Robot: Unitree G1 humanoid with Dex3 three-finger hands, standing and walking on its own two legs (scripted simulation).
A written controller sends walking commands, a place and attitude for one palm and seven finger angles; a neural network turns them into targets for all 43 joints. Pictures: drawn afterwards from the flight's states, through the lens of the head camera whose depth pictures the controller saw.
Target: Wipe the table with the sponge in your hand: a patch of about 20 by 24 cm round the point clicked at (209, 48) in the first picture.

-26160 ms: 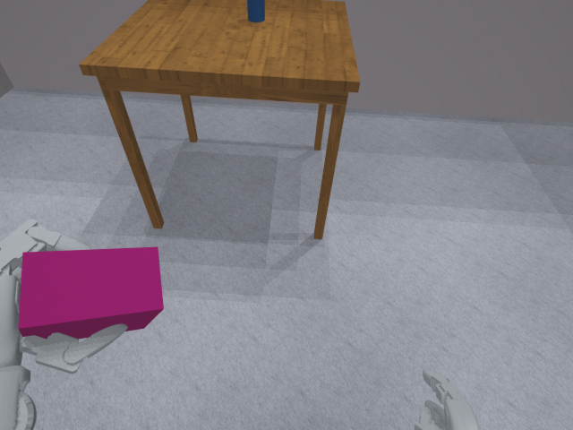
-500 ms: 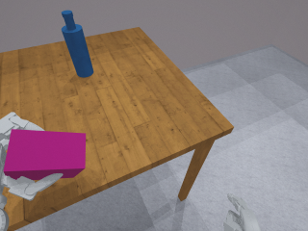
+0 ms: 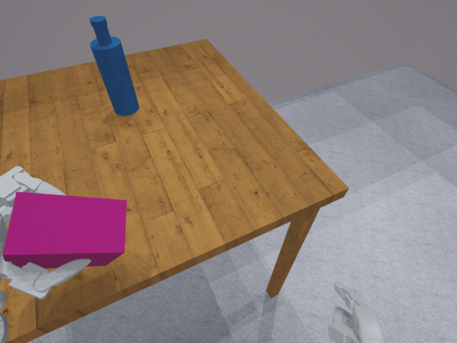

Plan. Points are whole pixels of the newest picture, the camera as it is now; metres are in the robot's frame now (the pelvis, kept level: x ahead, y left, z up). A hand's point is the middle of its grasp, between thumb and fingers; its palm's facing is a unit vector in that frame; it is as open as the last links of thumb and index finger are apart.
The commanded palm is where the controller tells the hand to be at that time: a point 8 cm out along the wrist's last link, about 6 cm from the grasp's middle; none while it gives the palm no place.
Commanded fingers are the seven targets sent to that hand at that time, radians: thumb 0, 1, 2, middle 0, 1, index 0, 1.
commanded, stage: shuffle to correct the standing spot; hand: left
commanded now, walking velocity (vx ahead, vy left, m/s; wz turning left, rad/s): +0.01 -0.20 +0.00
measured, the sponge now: (84, 234) +0.23 +0.20 +0.15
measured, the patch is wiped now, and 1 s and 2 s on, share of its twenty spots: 0.00 0.00 0.00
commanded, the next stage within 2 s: come to a stop and stand still in 0.74 s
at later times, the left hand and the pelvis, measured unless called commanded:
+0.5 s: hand (51, 241) +0.21 +0.23 +0.16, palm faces +0.32 -0.86 -0.40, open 10.4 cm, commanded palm +0.15 +0.27 +0.18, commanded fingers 0.00 0.10 1.30 -1.20 -1.60 -1.20 -1.60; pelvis -0.01 -0.01 +0.00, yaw +0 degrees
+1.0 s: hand (11, 206) +0.24 +0.28 +0.19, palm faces +0.43 -0.79 -0.44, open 10.4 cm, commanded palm +0.16 +0.27 +0.18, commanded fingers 0.00 0.10 1.30 -1.20 -1.60 -1.20 -1.60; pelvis -0.02 +0.00 +0.00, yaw -3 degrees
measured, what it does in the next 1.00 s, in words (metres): stands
